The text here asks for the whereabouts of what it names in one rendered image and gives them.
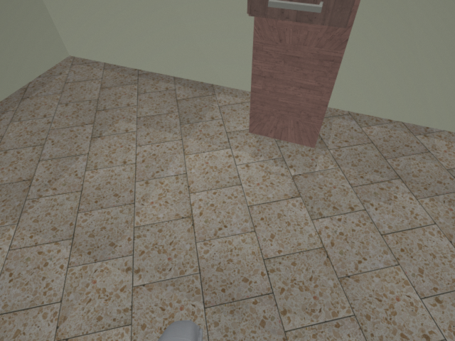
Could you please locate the left robot thigh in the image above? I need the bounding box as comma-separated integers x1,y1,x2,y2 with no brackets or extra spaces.
158,320,203,341

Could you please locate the drawer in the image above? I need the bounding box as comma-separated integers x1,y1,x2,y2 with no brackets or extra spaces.
247,0,355,28

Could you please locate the cabinet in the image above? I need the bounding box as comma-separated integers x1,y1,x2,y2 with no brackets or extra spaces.
249,0,360,148

